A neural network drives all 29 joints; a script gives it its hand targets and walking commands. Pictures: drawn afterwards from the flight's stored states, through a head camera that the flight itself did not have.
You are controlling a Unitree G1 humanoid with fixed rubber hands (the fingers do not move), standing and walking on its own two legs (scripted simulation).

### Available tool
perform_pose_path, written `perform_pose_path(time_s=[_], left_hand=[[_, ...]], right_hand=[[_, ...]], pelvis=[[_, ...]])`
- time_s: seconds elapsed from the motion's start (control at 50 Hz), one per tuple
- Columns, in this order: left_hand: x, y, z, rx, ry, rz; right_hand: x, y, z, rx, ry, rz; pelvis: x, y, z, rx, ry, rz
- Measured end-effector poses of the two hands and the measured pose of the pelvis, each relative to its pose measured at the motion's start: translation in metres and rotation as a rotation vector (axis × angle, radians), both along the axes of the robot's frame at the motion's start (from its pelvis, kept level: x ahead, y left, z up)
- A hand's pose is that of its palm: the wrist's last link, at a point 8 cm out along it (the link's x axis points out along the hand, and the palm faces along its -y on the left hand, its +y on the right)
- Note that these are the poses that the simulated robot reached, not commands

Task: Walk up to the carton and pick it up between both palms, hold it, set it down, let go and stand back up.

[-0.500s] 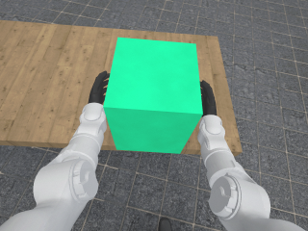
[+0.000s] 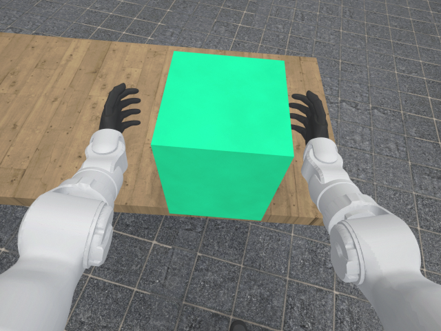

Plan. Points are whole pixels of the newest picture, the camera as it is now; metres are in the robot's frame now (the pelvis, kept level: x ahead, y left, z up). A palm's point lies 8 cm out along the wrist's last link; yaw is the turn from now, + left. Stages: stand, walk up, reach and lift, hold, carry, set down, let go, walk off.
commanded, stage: set down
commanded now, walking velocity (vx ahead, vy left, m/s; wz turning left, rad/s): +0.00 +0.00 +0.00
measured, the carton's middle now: (221, 144) +0.47 -0.03 +0.02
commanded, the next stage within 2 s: none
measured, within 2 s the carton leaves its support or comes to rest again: neither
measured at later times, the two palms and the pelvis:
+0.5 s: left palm (114, 96) +0.47 +0.14 +0.15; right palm (345, 109) +0.43 -0.22 +0.15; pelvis -0.03 -0.02 +0.00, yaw +1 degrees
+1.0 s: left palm (94, 82) +0.47 +0.16 +0.18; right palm (344, 94) +0.44 -0.20 +0.18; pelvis -0.01 -0.01 +0.02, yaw +0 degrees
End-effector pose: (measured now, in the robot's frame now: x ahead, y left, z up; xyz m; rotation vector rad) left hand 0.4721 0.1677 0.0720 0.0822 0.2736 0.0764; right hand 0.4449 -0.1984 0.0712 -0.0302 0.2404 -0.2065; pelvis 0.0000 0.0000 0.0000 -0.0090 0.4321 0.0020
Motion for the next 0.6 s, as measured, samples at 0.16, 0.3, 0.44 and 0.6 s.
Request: perform_pose_path(time_s=[0.16,0.3,0.44,0.6], left_hand=[[-0.006,0.004,0.035,0.031,-0.019,-0.005],[-0.005,-0.016,0.061,0.002,-0.042,-0.018],[-0.005,-0.027,0.074,-0.028,-0.022,-0.017],[-0.004,-0.016,0.095,-0.061,-0.017,0.013]], right_hand=[[-0.008,-0.022,0.034,0.02,0.012,-0.022],[-0.011,-0.029,0.056,0.019,-0.003,-0.003],[-0.009,-0.022,0.072,0.031,-0.009,0.0],[-0.01,-0.015,0.09,0.029,0.004,-0.025]], pelvis=[[-0.015,-0.005,-0.001,0.003,-0.033,0.005],[-0.027,-0.011,-0.004,0.018,-0.033,0.0],[-0.035,-0.018,0.0,0.032,-0.056,-0.002],[-0.031,-0.021,0.006,0.031,-0.095,0.0]])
